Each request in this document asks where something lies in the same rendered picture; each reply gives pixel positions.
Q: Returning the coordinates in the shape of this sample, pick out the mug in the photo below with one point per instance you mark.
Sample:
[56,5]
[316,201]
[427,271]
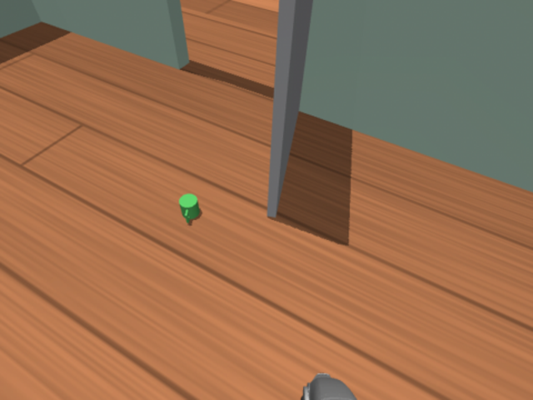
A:
[189,206]

